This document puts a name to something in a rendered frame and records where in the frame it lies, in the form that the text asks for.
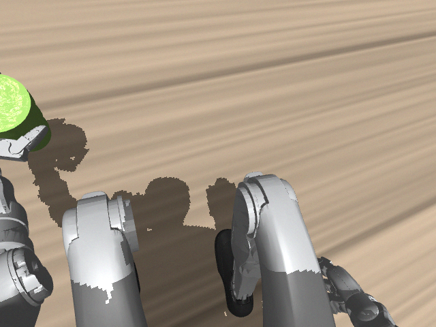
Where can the right robot foot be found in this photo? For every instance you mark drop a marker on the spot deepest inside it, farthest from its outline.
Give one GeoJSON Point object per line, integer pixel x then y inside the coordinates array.
{"type": "Point", "coordinates": [225, 262]}

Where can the right robot hand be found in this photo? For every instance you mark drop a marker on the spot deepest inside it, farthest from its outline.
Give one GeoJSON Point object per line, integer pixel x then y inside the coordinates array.
{"type": "Point", "coordinates": [339, 283]}

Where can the left robot arm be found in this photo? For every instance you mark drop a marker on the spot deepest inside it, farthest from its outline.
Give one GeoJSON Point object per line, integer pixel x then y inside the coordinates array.
{"type": "Point", "coordinates": [24, 282]}

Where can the left robot hand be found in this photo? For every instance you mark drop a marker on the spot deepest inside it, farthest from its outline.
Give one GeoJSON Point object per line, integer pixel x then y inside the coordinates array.
{"type": "Point", "coordinates": [18, 150]}

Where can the cup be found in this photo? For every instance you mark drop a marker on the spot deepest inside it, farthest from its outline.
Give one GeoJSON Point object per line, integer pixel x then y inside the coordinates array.
{"type": "Point", "coordinates": [18, 112]}

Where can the right robot arm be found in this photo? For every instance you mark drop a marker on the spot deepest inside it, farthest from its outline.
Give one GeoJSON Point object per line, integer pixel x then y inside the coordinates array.
{"type": "Point", "coordinates": [365, 311]}

